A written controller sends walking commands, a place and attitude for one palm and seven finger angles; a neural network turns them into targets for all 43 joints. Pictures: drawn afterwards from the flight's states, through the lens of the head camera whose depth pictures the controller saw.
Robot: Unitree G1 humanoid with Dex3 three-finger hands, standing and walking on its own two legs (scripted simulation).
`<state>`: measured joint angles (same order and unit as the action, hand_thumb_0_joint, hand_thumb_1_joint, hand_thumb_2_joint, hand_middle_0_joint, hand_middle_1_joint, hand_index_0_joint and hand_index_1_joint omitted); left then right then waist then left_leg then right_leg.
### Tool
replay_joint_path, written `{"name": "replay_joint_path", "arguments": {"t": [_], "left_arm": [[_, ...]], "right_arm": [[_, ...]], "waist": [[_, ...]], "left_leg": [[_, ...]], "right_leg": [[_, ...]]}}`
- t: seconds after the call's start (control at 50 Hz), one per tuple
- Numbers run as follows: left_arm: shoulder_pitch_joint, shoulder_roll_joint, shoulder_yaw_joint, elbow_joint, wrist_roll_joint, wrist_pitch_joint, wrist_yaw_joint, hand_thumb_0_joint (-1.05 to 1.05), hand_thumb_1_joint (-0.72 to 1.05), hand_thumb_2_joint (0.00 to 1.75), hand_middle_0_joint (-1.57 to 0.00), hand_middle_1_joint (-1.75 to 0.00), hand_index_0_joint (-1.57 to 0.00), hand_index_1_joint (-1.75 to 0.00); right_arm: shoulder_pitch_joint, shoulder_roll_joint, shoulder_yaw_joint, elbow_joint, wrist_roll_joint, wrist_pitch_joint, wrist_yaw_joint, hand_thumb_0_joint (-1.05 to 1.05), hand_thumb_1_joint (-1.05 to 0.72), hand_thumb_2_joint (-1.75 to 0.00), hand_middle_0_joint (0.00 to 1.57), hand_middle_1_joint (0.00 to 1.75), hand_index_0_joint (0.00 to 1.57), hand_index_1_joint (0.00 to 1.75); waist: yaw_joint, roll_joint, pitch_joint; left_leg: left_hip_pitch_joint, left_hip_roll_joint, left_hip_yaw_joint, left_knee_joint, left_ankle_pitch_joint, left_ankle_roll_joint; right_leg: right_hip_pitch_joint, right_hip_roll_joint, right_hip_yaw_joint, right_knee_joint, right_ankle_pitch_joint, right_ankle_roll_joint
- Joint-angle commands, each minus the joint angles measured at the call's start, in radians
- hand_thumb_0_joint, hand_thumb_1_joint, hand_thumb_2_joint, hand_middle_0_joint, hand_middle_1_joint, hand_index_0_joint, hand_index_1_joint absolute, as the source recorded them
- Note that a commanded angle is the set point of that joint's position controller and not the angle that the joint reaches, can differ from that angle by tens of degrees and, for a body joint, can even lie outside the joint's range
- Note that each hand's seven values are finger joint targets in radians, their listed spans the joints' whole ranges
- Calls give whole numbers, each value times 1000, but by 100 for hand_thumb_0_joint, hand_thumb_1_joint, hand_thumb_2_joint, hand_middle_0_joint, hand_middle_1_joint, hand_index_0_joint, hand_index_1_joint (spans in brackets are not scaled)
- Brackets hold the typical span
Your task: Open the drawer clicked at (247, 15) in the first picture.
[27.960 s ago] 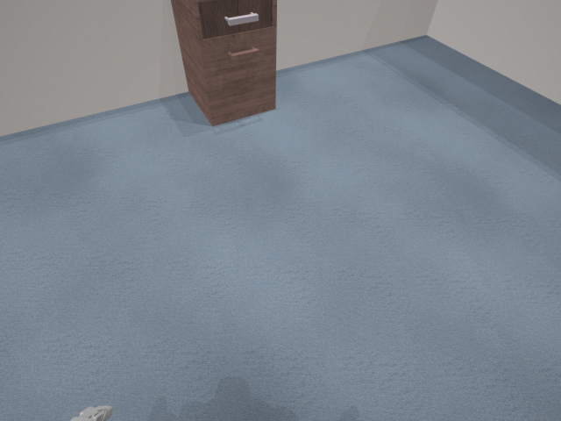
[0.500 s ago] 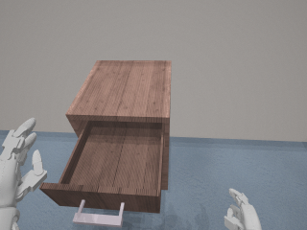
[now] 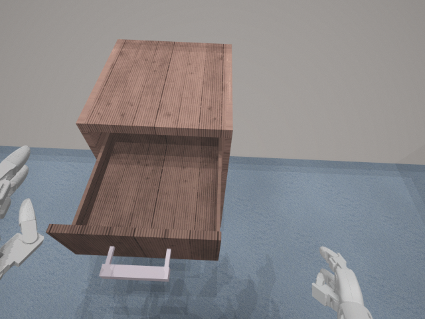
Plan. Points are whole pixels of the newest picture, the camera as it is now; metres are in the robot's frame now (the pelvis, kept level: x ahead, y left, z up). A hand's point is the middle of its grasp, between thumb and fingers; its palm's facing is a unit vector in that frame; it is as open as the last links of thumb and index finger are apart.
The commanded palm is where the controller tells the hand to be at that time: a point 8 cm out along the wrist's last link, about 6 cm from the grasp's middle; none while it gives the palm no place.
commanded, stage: step back with the hand held close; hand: left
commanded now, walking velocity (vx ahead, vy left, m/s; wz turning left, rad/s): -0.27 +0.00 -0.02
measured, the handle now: (137, 262) +0.25 +0.19 -0.18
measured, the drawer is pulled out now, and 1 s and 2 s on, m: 0.30 0.30 0.30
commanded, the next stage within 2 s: stop stepping back and stand still in 1.26 s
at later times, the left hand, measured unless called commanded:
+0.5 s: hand (24, 263) +0.17 +0.24 +0.15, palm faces +0.30 -0.81 -0.50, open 7.4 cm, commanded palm +0.09 +0.28 +0.18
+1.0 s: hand (9, 304) +0.12 +0.23 +0.16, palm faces +0.30 -0.82 -0.49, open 7.4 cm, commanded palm +0.05 +0.27 +0.18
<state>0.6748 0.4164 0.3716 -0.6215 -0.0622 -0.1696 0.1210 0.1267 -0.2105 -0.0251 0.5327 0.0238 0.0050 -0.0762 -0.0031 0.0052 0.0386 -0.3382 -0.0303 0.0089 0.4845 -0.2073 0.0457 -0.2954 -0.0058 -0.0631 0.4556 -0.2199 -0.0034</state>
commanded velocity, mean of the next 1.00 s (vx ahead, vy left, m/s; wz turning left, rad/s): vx -0.37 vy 0.00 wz -0.02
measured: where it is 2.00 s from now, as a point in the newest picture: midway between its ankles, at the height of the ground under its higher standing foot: outside the picture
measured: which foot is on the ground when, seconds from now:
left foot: down 0.00-0.68, up 0.70-0.84, down 0.86-1.00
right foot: down 0.00-0.88, up 0.90-1.00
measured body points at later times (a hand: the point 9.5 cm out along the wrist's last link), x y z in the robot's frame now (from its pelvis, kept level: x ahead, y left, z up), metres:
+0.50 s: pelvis -0.04 +0.00 -0.01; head +0.02 +0.02 +0.44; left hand +0.14 +0.28 +0.18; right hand +0.15 -0.24 -0.08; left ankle +0.02 +0.09 -0.74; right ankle +0.01 -0.12 -0.74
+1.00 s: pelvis -0.08 -0.01 -0.01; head -0.02 +0.03 +0.44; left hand +0.10 +0.27 +0.18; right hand +0.10 -0.24 -0.08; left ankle -0.06 +0.12 -0.74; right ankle -0.08 -0.12 -0.72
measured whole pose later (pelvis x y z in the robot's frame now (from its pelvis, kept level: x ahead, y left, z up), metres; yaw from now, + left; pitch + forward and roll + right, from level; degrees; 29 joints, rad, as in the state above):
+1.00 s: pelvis -0.08 -0.01 -0.01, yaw +0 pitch +5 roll -1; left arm 0.66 0.45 0.43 -0.69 -0.05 -0.23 0.15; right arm 0.15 -0.15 -0.03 0.61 -0.01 -0.12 -0.06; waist -0.02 -0.07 0.03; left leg -0.40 0.02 -0.01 0.56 -0.24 0.00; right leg -0.46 0.01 -0.03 0.76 -0.40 0.00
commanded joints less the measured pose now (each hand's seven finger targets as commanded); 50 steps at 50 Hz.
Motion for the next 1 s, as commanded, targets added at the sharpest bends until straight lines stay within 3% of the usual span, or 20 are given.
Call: {"name": "replay_joint_path", "arguments": {"t": [0.0,0.22,0.36,0.48,0.56,0.6,0.62,0.66,0.68,0.7,0.72,0.76,0.8,0.82,0.84,0.86,0.88,0.92,0.94,0.98], "left_arm": [[40,133,135,-214,-2,-74,32,0,90,90,-20,-30,-20,-30],[-6,140,142,-243,9,-109,43,0,90,90,-20,-30,-20,-30],[-17,131,129,-247,11,-133,51,0,90,90,-20,-30,-20,-30],[17,154,179,-260,17,-148,41,0,90,90,-20,-30,-20,-30],[17,149,188,-252,10,-149,36,0,90,90,-20,-30,-20,-30],[11,154,197,-239,13,-154,36,0,90,90,-20,-30,-20,-30],[-3,170,208,-241,17,-155,38,0,90,90,-20,-30,-20,-30],[-18,151,161,-215,7,-154,46,0,90,90,-20,-30,-20,-30],[-30,147,155,-211,3,-145,56,0,90,90,-20,-30,-20,-30],[-26,140,154,-198,6,-137,61,0,90,90,-20,-30,-20,-30],[-41,151,170,-195,7,-132,64,0,90,90,-20,-30,-20,-30],[12,125,154,-189,16,-124,67,0,90,90,-20,-30,-20,-30],[17,136,142,-231,15,-121,66,0,90,90,-20,-30,-20,-30],[-9,163,156,-282,21,-127,63,0,90,90,-20,-30,-20,-30],[-24,168,148,-319,33,-139,57,0,90,90,-20,-30,-20,-30],[5,149,132,-312,14,-155,40,0,90,90,-20,-30,-20,-30],[10,185,189,-327,19,-153,48,0,90,90,-20,-30,-20,-30],[-6,173,183,-373,4,-142,57,0,90,90,-20,-30,-20,-30],[-9,143,155,-367,8,-145,55,0,90,90,-20,-30,-20,-30],[12,112,132,-317,7,-143,41,0,90,90,-20,-30,-20,-30]], "right_arm": [[-82,-128,-41,-163,-2,-70,0,0,-90,-90,20,30,20,30],[-56,-137,-39,-149,-6,-122,0,0,-90,-90,20,30,20,30],[-52,-131,-41,-130,-9,-129,1,0,-90,-90,20,30,20,30],[-65,-128,-46,-134,-9,-144,3,0,-90,-90,20,30,20,30],[-61,-129,-48,-124,-12,-152,8,0,-90,-90,20,30,20,30],[-60,-129,-52,-123,-8,-151,10,0,-90,-90,20,30,20,30],[-50,-130,-58,-122,-7,-149,9,0,-90,-90,20,30,20,30],[-14,-113,-68,-94,-6,-135,19,0,-90,-90,20,30,20,30],[-33,-97,-70,-82,-14,-125,21,0,-90,-90,20,30,20,30],[-53,-81,-62,-81,-20,-117,19,0,-90,-90,20,30,20,30],[-70,-78,-50,-84,-24,-110,15,0,-90,-90,20,30,20,30],[-72,-64,-26,-82,-29,-94,0,0,-90,-90,20,30,20,30],[-53,-85,-28,-67,-26,-88,-9,0,-90,-90,20,30,20,30],[-76,-118,-50,-74,-24,-100,-12,0,-90,-90,20,30,20,30],[-62,-109,-50,-89,-19,-120,-1,0,-90,-90,20,30,20,30],[-40,-111,-64,-84,-8,-146,9,0,-90,-90,20,30,20,30],[-53,-109,-65,-98,-25,-168,12,0,-90,-90,20,30,20,30],[-37,-92,-57,-64,-37,-187,10,0,-90,-90,20,30,20,30],[-20,-91,-57,-42,-38,-192,16,0,-90,-90,20,30,20,30],[-22,-102,-59,-26,-38,-192,32,0,-90,-90,20,30,20,30]], "waist": [[11,92,-179],[-3,63,-132],[-8,55,-153],[4,155,-220],[4,121,-199],[3,62,-177],[-3,-1,-180],[-15,-188,-171],[-9,-220,-184],[-14,-218,-195],[-11,-183,-191],[-13,-115,-191],[-27,-16,-202],[-18,124,-184],[-13,219,-227],[-13,185,-266],[-3,283,-267],[-7,266,-252],[-7,200,-250],[-5,199,-229]], "left_leg": [[-102,170,-147,-132,65,26],[-180,143,-156,-99,-236,24],[-171,135,-155,-62,-155,17],[-295,235,-206,-150,-27,59],[-325,251,-195,-116,-45,63],[-383,214,-169,-62,-200,52],[-354,154,-138,14,-256,31],[-140,6,-48,357,-248,-43],[-84,-2,-55,526,-246,-50],[-101,8,-66,595,-273,-47],[-123,23,-87,545,-303,-43],[-99,44,-58,269,-256,-40],[-33,50,-29,-94,-49,-28],[-58,187,-163,-187,166,17],[-34,300,-220,-129,391,54],[-12,324,-166,-132,415,59],[-106,357,-240,-162,373,88],[72,368,-205,-69,688,96],[164,345,-190,-28,806,83],[219,327,-172,-20,815,63]], "right_leg": [[188,-49,64,62,99,3],[111,-67,126,-5,-21,-14],[94,-79,132,-12,17,-23],[252,-9,74,224,99,9],[232,-19,91,237,40,4],[232,-50,139,186,70,-9],[179,-98,219,94,81,-37],[-94,-318,432,-198,-101,-144],[-149,-380,435,-247,-78,-186],[-116,-380,388,-227,31,-199],[-79,-355,346,-184,160,-196],[15,-261,200,-91,311,-129],[78,-171,123,4,284,-44],[81,-83,71,116,254,2],[56,-38,44,251,109,26],[49,-32,61,315,-114,21],[36,-14,61,426,-229,20],[-105,-12,82,420,-233,13],[-125,-10,64,340,-225,11],[-105,-2,42,213,-165,6]]}}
